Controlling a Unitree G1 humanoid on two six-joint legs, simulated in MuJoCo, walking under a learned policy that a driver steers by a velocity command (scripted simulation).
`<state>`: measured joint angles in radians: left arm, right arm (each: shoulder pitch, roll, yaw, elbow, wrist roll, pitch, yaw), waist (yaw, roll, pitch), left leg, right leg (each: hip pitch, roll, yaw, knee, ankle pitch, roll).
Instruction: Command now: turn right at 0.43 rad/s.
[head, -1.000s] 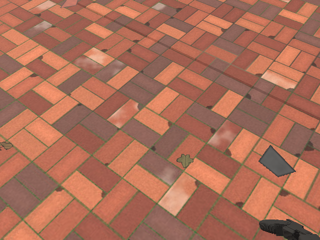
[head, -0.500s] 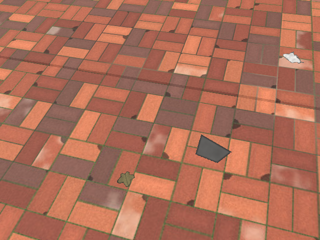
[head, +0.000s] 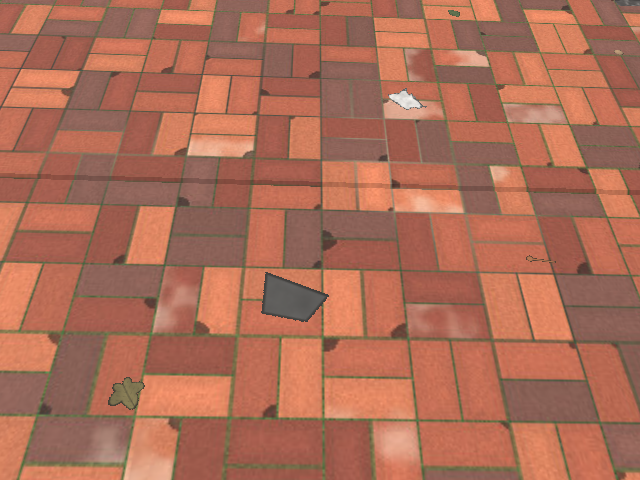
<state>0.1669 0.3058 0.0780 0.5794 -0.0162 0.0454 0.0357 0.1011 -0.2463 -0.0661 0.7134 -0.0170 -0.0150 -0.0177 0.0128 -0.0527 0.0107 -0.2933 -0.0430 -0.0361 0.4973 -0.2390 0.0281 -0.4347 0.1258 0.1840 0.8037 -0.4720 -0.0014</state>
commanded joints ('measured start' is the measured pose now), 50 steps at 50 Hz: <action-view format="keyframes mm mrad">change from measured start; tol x8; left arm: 1 55 164 58 -25 3 -17 -4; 9 -37 4 -14 -35 13 -13 -15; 16 52 148 8 -11 37 -20 -11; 19 -48 -1 -31 -2 47 -44 -31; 50 76 17 -40 242 22 -65 -19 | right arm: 1 -61 -101 -26 -102 -1 -12 -16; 12 38 -151 -18 -82 22 18 -17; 16 133 -57 19 -60 -10 -15 7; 19 33 -68 19 -54 -8 -11 -6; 50 159 -90 10 176 11 15 -44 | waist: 1 19 166 -82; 14 -10 215 -71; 17 -62 -174 -135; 28 -25 18 -13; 50 -24 50 -7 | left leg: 1 155 341 -298 -157 402 222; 7 212 242 -143 -160 352 203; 14 92 229 -130 -93 342 156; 16 -77 116 -19 32 -20 16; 17 9 95 16 -24 -120 -31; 19 62 88 22 -41 33 -55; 23 70 95 10 -66 78 -51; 50 130 103 9 -96 164 -46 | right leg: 1 -157 -59 -27 396 -84 67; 4 -162 -50 -48 442 18 99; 11 81 -116 -185 -113 41 93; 14 276 -107 -189 -475 327 30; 16 486 -340 50 -407 729 -70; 17 288 -363 57 -431 539 -154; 20 213 -225 -20 -454 257 -76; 50 235 -157 -105 -442 415 -55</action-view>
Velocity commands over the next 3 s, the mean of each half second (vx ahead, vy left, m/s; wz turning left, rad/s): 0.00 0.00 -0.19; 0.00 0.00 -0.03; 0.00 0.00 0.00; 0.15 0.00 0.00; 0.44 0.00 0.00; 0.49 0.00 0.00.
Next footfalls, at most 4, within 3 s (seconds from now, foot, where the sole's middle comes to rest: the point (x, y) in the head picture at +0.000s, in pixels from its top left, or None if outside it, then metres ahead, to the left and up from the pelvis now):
0.30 right None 0.01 -0.15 -0.77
2.40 right None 0.43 -0.15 -0.77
2.92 left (287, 356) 0.75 0.08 -0.77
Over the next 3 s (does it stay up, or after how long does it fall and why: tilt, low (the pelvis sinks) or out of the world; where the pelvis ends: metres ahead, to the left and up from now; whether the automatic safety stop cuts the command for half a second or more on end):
stays up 0.61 0.00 -0.01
